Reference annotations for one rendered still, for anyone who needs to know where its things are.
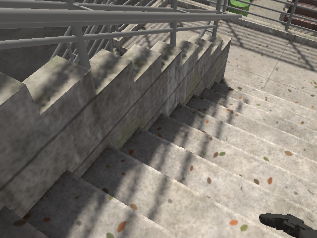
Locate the robot right hand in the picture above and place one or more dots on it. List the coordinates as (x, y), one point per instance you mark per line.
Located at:
(290, 224)

